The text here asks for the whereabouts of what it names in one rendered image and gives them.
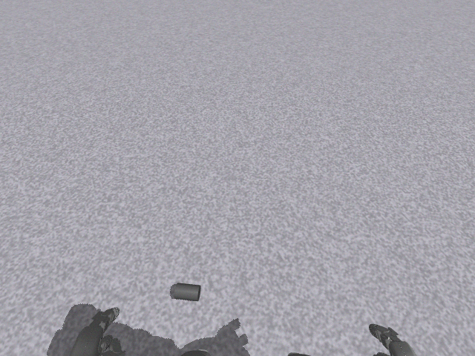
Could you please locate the right robot hand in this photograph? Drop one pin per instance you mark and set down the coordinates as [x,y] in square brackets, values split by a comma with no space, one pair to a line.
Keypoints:
[391,341]

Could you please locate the left robot hand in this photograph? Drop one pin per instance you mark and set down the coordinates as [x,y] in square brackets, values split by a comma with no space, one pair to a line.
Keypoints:
[90,341]

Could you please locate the can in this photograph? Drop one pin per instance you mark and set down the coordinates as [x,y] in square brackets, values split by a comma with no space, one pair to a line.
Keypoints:
[187,292]

